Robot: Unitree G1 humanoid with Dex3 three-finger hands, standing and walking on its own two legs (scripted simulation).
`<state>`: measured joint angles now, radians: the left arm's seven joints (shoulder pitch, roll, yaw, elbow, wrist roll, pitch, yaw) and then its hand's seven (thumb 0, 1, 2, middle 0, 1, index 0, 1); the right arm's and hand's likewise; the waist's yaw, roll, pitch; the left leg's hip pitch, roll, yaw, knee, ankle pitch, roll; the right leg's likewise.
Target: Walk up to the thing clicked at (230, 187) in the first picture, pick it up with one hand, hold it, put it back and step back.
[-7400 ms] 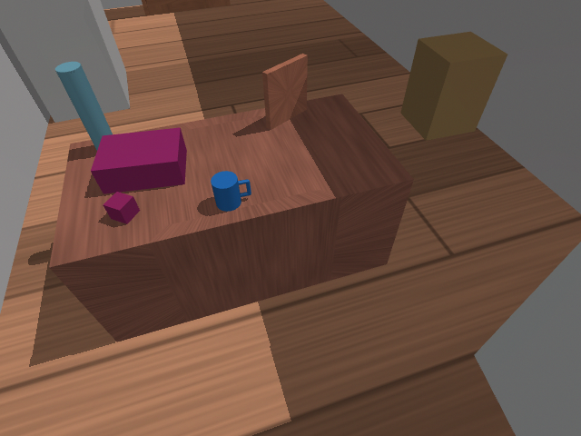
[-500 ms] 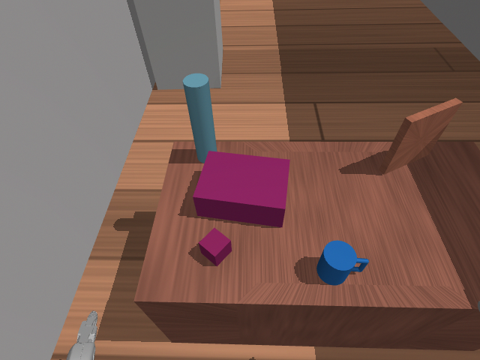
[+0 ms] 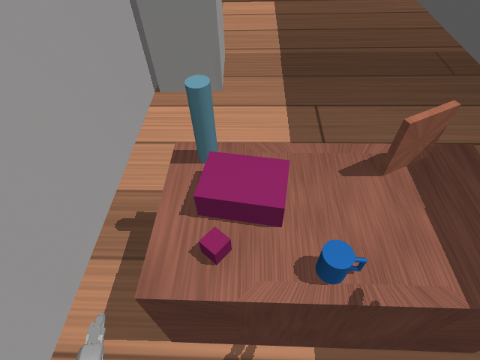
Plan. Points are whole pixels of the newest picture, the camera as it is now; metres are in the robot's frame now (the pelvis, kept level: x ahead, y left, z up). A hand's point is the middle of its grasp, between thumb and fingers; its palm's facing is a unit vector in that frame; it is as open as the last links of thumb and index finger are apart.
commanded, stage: go down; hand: right
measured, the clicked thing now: (341, 262) +0.40 -0.22 -0.23
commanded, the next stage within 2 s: approach in 1.56 s
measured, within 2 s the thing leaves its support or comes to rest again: neither
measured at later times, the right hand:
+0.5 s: hand out of the picture +0.28 -0.38 +0.05, palm faces +0.23 +0.97 -0.13, open 17.7 cm
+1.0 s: hand out of the picture +0.30 -0.39 +0.08, palm faces +0.23 +0.97 -0.10, open 17.7 cm
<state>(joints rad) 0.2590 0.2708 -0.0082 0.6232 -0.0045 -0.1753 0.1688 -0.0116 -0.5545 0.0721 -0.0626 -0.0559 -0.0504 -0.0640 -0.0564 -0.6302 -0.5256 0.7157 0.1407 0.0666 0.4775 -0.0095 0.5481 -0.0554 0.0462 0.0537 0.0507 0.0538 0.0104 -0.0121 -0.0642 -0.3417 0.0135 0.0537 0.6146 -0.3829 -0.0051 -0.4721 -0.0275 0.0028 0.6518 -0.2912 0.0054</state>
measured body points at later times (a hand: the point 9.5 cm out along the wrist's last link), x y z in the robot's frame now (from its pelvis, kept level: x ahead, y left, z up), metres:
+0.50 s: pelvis +0.00 +0.00 +0.00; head +0.03 -0.01 +0.45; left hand +0.15 +0.27 -0.08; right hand +0.27 -0.43 +0.07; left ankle -0.05 +0.12 -0.72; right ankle +0.02 -0.12 -0.72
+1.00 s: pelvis +0.00 +0.00 +0.00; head +0.04 -0.01 +0.45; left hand +0.15 +0.27 -0.08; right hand +0.28 -0.44 +0.09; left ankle -0.05 +0.12 -0.72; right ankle +0.02 -0.12 -0.72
